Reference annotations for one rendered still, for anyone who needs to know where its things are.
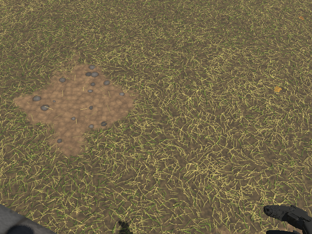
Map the right robot hand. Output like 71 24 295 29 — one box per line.
263 205 312 234

